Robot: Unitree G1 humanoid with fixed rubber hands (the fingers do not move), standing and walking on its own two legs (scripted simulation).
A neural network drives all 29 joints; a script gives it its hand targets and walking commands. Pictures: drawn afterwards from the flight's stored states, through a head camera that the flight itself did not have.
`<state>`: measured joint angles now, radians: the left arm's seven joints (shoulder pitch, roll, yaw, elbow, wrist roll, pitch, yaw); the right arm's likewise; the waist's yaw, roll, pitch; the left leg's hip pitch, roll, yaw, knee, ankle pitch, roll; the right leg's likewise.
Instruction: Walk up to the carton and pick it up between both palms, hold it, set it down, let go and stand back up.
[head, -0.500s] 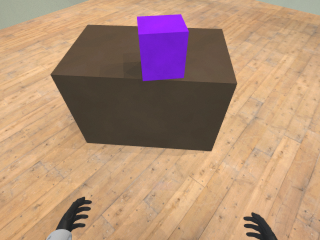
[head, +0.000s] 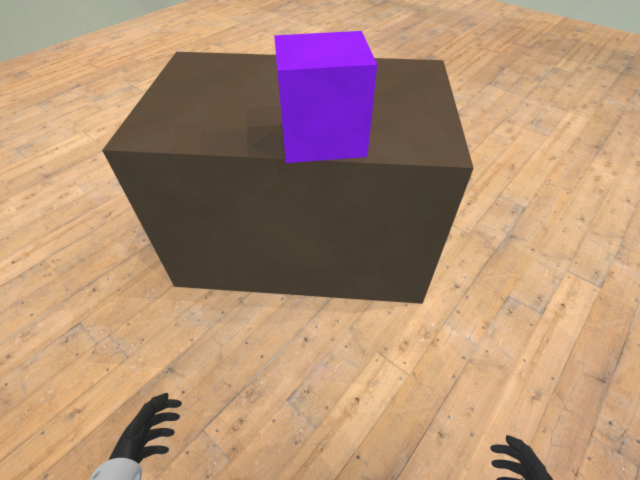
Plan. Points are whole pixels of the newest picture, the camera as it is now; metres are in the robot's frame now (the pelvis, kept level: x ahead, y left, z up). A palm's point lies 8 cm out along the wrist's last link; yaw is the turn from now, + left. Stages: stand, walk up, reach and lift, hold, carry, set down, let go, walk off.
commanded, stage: walk up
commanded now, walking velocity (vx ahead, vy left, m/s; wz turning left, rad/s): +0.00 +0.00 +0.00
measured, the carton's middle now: (322, 98) +0.91 +0.04 +0.00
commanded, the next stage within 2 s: none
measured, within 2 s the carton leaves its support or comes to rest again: neither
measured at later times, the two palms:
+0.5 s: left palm (53, 468) +0.14 +0.36 -0.07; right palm out of the picture +0.14 -0.25 -0.09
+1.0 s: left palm (124, 367) +0.26 +0.31 -0.05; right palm (549, 462) +0.17 -0.28 -0.12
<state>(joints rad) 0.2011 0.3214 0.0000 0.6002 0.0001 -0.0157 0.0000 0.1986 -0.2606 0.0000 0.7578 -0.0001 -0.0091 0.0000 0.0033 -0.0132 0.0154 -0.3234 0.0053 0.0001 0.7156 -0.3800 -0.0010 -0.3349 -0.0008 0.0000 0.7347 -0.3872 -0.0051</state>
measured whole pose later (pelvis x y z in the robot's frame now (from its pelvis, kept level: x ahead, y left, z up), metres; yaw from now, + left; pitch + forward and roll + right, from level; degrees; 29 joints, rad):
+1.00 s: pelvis +0.14 +0.01 -0.01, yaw -1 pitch -3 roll +2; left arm 0.32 0.41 0.00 0.60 0.00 -0.08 -0.02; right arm 0.40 -0.40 0.00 0.76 0.00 -0.07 0.06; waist -0.01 0.02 0.02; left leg -0.31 -0.01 0.04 1.01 -0.49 0.03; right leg -0.46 0.00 0.00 0.75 -0.25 -0.04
